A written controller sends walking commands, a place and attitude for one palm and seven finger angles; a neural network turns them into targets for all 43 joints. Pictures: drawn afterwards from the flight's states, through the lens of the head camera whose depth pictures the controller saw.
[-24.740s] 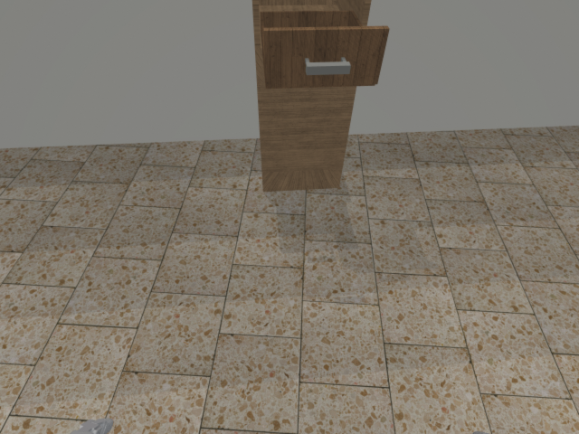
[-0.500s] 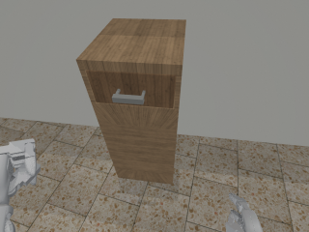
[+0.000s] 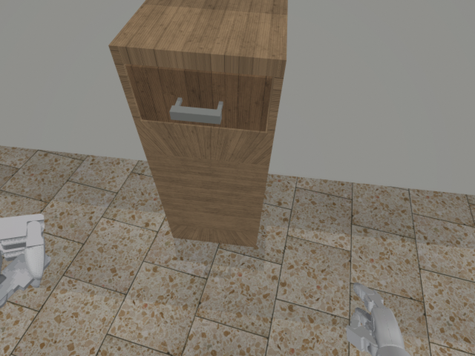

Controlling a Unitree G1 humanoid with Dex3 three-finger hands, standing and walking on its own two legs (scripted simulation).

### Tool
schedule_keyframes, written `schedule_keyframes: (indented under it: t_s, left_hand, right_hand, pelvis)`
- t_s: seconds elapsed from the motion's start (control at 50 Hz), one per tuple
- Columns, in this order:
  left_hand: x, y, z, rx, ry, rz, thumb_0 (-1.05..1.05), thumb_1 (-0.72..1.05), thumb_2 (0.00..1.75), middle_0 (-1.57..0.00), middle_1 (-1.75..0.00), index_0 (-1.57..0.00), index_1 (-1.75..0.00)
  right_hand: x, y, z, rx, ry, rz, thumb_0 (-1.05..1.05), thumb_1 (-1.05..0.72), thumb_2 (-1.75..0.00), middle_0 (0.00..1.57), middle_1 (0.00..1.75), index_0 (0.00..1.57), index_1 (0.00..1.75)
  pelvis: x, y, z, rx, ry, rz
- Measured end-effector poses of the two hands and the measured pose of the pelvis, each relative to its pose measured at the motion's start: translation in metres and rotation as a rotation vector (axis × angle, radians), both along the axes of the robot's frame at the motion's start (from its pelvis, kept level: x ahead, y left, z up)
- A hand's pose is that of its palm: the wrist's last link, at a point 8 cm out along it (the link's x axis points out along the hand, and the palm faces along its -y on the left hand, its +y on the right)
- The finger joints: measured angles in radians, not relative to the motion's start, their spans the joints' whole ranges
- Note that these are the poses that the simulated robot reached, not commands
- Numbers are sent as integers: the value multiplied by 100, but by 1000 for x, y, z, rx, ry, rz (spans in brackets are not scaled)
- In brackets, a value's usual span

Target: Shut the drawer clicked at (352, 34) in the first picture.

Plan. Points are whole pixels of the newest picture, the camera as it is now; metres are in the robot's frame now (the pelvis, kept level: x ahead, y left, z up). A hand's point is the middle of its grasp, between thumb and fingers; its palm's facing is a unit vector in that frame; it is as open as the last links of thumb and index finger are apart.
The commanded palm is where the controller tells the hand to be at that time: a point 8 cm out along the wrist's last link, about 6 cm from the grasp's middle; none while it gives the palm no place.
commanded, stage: step back with the hand held close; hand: left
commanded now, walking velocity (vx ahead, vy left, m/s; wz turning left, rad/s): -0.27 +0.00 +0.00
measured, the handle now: (198, 109) +0.64 +0.15 +0.03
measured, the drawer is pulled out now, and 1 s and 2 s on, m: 0.00 0.00 0.00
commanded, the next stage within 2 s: stop stepping back and stand still in 0.80 s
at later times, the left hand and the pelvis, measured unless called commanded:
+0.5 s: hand (20, 309) +0.14 +0.23 +0.16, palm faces +0.32 -0.80 -0.50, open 3.3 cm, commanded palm +0.07 +0.28 +0.18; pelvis -0.05 -0.01 +0.00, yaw +1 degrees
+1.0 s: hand out of the picture +0.02 +0.23 +0.18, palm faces +0.29 -0.85 -0.44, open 3.3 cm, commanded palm -0.04 +0.27 +0.18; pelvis -0.17 +0.00 +0.01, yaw -1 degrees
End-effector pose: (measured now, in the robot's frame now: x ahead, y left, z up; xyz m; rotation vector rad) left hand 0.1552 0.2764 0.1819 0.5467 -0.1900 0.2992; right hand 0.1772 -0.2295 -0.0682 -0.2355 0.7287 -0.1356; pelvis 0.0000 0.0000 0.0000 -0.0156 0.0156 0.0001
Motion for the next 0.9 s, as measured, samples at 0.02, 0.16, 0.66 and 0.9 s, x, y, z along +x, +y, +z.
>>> schedule_keyframes:
  t_s: [0.02,0.16,0.66,0.9]
  left_hand:
    - [-3,0,0,0,-5,-1,1,89,90,-141,-159,-140,-160]
    - [-20,4,-2,-15,-43,-5,1,89,90,-141,-159,-140,-160]
    - [-85,-8,9,26,-74,-57,1,89,89,-141,-159,-141,-160]
    - [-138,9,4,-30,-67,-47,2,89,90,-141,-160,-140,-160]
  right_hand:
    - [-2,1,0,0,-4,3,1,-90,-90,20,30,21,30]
    - [-22,2,0,-27,6,7,1,-90,-90,20,30,21,30]
    - [-65,-5,4,-12,-4,8,1,-90,-90,20,30,21,30]
    - [-142,11,16,-27,-26,37,1,-90,-90,20,30,21,30]
  pelvis:
    - [-3,0,0,-2,0,1]
    - [-16,4,-3,-21,5,7]
    - [-76,-7,-1,-15,32,32]
    - [-142,4,6,-24,28,3]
